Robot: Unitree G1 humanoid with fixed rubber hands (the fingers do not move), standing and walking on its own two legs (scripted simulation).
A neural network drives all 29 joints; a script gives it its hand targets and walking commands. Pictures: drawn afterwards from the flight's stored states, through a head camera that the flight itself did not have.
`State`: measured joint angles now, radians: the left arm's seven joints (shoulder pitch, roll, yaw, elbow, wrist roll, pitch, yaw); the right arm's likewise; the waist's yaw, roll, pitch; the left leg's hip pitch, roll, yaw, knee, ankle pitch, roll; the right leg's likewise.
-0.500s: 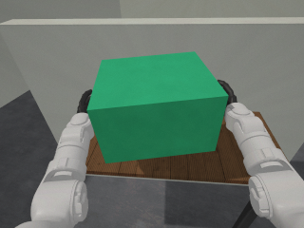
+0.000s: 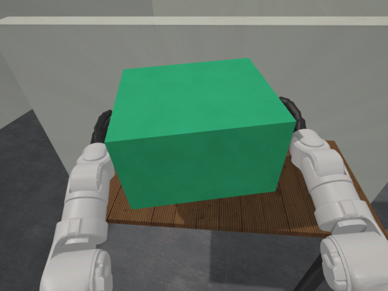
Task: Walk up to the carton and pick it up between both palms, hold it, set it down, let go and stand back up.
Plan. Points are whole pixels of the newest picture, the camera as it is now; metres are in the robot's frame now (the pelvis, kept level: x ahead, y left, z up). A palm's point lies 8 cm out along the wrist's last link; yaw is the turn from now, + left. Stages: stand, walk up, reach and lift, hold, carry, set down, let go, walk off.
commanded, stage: hold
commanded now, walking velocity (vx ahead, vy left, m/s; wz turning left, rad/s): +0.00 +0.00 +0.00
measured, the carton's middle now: (195, 127) +0.43 +0.03 +0.16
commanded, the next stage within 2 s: none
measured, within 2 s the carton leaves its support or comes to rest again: neither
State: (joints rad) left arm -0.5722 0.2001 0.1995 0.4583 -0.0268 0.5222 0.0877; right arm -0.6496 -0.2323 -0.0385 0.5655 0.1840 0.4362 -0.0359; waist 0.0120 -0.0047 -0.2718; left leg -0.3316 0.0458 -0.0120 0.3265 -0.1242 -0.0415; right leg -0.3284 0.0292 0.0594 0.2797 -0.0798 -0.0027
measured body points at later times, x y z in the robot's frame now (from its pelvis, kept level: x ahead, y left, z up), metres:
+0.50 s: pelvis -0.02 +0.00 +0.00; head -0.07 +0.00 +0.45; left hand +0.35 +0.23 +0.17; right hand +0.37 -0.18 +0.18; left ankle +0.02 +0.14 -0.75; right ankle +0.03 -0.12 -0.75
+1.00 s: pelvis -0.01 +0.00 +0.00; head -0.07 +0.00 +0.45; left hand +0.36 +0.22 +0.18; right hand +0.38 -0.18 +0.19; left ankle +0.02 +0.14 -0.75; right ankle +0.03 -0.12 -0.75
